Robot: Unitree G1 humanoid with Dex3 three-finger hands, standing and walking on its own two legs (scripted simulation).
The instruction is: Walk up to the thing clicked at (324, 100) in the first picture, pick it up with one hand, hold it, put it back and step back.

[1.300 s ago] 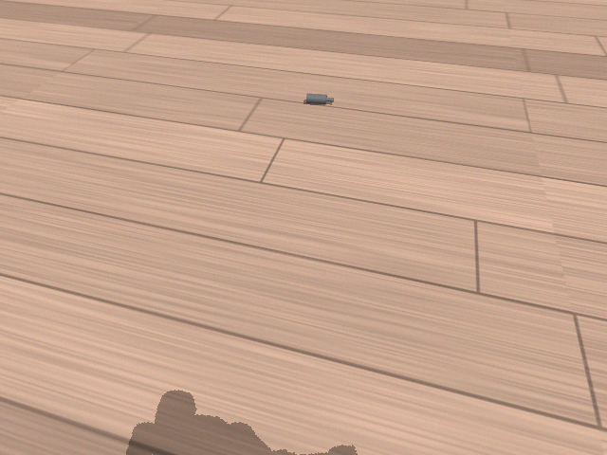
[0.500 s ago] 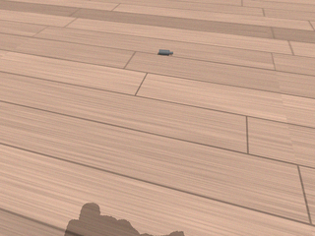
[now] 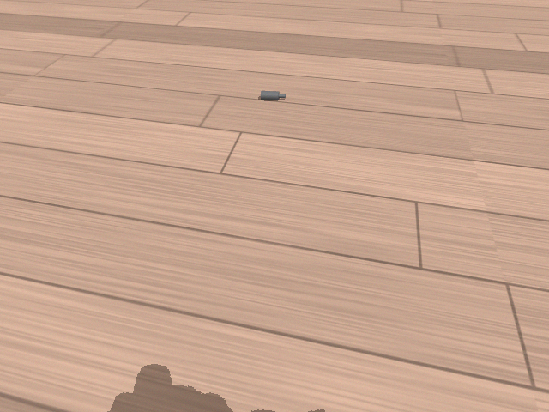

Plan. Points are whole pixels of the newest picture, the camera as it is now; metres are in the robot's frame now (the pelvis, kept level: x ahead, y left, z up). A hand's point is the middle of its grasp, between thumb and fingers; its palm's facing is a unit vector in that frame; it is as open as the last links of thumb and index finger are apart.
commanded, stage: walk up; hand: left
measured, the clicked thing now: (273, 95) +2.24 +0.06 -0.75
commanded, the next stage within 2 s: none
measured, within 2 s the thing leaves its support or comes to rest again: neither
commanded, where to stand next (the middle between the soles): +1.72 -0.18 m, yaw -2 degrees
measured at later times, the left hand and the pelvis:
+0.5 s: hand (174, 383) +0.23 +0.20 -0.16, palm faces +0.02 -0.94 -0.34, open 7.4 cm; pelvis +0.22 -0.08 -0.01, yaw -1 degrees
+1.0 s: hand (218, 185) +0.69 +0.17 -0.13, palm faces -0.10 -0.90 -0.42, open 7.4 cm; pelvis +0.55 -0.11 -0.02, yaw -2 degrees
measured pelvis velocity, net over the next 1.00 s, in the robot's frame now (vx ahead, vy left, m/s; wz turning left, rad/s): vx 0.55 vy -0.11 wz -0.03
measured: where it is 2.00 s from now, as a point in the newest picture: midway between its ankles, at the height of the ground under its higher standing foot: (317, 228)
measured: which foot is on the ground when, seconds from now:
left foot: down 0.00-0.14, up 0.16-0.54, down 0.56-1.00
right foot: up 0.00-0.12, down 0.14-0.60, up 0.62-0.98, down 1.00-1.00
